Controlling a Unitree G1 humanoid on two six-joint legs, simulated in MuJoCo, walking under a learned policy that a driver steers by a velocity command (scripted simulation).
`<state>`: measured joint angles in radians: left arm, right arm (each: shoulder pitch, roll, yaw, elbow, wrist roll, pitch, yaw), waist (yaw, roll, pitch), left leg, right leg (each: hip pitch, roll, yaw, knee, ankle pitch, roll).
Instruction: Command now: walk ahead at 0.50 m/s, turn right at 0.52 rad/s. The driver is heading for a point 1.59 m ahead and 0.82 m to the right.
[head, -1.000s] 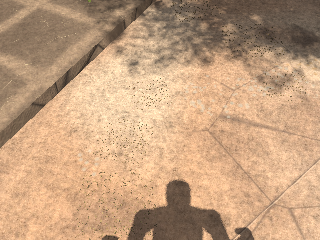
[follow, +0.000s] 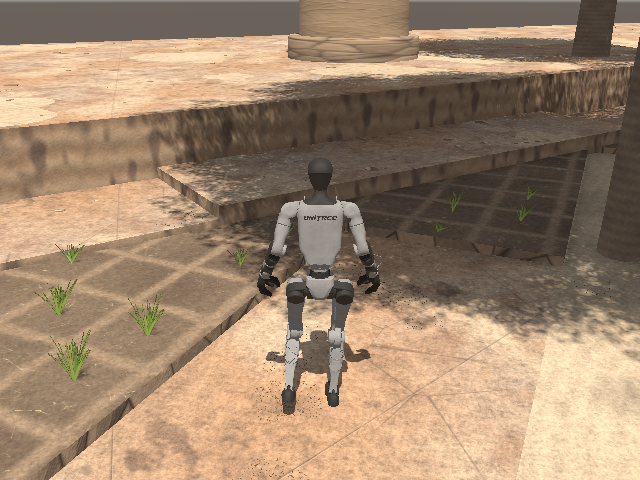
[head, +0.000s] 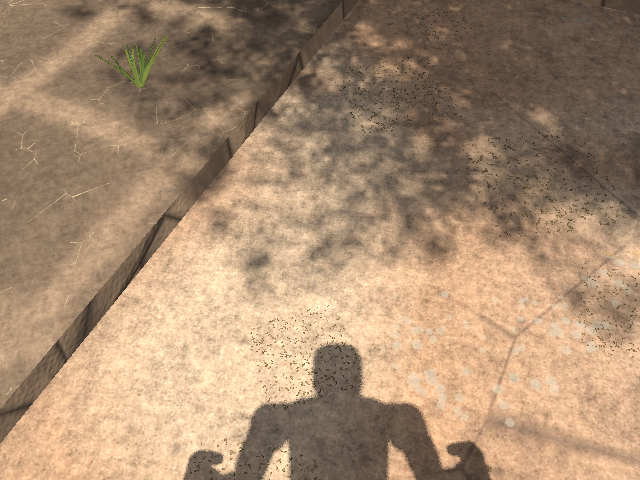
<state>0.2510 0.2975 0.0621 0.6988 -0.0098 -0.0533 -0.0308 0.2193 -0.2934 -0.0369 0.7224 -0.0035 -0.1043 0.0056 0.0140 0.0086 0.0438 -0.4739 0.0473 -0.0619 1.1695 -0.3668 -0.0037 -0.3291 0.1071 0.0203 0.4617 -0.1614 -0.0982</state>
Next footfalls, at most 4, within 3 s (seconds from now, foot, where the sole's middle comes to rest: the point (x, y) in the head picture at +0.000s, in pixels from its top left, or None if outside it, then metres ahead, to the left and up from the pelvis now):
0.30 left None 0.36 0.14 -0.77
0.82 right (439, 441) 0.53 -0.20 -0.77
1.28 left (423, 301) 0.88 -0.20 -0.77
1.72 right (551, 323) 0.82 -0.49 -0.77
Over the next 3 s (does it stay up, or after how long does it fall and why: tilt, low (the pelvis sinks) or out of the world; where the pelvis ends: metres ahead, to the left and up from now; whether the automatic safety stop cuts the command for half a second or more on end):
stays up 1.12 -0.69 -0.02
